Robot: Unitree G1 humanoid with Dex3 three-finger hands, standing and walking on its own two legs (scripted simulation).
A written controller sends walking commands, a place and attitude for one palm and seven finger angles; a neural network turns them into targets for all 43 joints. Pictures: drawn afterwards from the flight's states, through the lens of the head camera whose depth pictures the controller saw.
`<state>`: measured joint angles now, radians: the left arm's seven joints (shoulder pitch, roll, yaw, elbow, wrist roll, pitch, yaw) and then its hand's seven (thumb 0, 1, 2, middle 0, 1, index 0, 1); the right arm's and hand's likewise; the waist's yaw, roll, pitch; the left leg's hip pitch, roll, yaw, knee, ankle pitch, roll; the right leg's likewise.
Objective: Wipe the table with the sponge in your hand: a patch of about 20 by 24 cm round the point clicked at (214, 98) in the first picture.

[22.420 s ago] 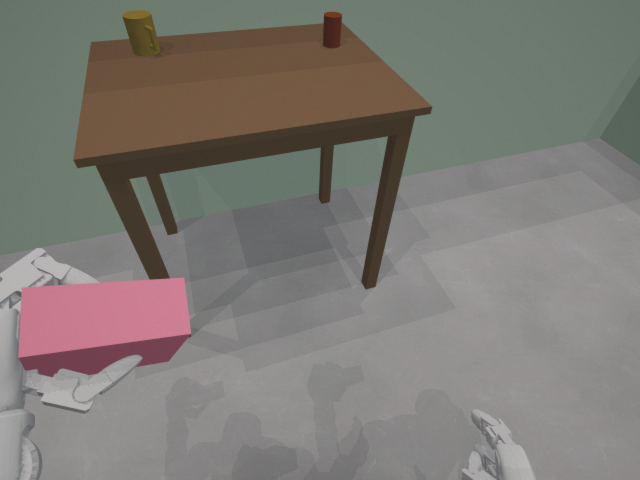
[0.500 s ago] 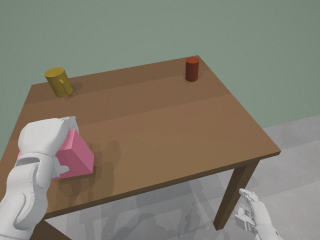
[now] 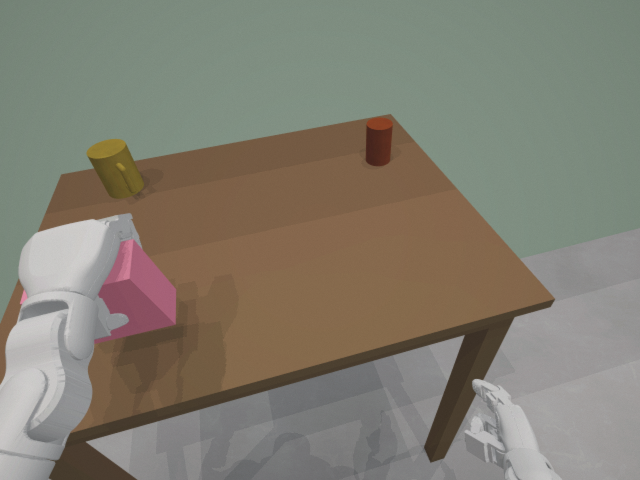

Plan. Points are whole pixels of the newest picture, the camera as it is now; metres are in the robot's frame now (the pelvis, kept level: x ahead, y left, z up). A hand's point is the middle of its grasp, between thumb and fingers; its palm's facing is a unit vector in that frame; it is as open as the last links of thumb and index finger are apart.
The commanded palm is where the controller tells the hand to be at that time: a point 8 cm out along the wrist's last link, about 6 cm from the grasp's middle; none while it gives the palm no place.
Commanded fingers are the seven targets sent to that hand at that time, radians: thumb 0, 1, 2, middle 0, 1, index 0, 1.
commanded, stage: move the sponge above the wiping area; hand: left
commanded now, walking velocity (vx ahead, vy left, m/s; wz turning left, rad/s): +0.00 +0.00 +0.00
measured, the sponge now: (117, 303) +0.25 +0.32 +0.10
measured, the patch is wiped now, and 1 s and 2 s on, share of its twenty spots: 0.00 0.00 0.00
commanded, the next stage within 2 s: lower the sponge onto the table in 0.60 s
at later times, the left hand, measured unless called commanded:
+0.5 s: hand (90, 271) +0.25 +0.33 +0.16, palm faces +0.17 -0.02 -0.99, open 9.6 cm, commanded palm +0.21 +0.31 +0.21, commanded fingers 0.00 0.10 1.30 -1.20 -1.60 -1.20 -1.60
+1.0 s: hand (96, 279) +0.25 +0.32 +0.15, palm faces +0.13 -0.07 -0.99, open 9.6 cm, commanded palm +0.21 +0.31 +0.21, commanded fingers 0.00 0.10 1.30 -1.20 -1.60 -1.20 -1.60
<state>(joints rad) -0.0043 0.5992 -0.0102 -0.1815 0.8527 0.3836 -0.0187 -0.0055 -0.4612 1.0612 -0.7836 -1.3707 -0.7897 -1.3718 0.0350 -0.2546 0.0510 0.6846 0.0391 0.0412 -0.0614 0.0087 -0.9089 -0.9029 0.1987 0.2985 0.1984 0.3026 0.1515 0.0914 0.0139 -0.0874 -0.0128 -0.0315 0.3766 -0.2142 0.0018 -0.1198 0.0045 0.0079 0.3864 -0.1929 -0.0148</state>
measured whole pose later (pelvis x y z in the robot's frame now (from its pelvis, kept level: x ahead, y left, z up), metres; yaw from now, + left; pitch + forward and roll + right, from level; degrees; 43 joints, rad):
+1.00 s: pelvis +0.00 +0.01 +0.00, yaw +1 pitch -3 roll +0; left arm -0.02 0.58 0.01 -0.15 0.83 0.45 -0.07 -0.01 -0.46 1.06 -0.78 -1.38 -0.79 -1.38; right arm 0.02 -0.26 0.06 0.67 0.05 0.04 -0.06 0.01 -0.91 -0.90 0.20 0.30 0.20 0.30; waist 0.13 0.11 0.01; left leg -0.11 -0.03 -0.04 0.38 -0.21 0.01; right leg -0.13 -0.01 0.00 0.38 -0.19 0.00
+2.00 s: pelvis +0.01 +0.00 +0.00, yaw +1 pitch -3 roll +0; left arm 0.13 0.57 0.00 -0.14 0.88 0.34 -0.06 -0.01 -0.46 1.07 -0.78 -1.38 -0.79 -1.38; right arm 0.07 -0.30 0.02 0.67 0.04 0.04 -0.08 0.01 -0.91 -0.90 0.20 0.30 0.20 0.30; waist 0.12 0.10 0.01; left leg -0.13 -0.01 -0.05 0.42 -0.25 0.00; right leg -0.15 0.01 -0.01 0.42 -0.22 -0.02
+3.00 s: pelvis +0.00 -0.01 -0.01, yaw +2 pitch +2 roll +0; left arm -0.27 0.60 0.03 0.40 0.93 0.16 -0.04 0.00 -0.56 1.17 -0.83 -1.33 -0.83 -1.34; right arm 0.15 -0.30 0.00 0.72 0.06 0.05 -0.09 0.01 -0.91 -0.90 0.20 0.30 0.20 0.30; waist 0.08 0.09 -0.04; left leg -0.28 -0.01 -0.07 0.48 -0.24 0.00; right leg -0.28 0.02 -0.03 0.45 -0.21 -0.02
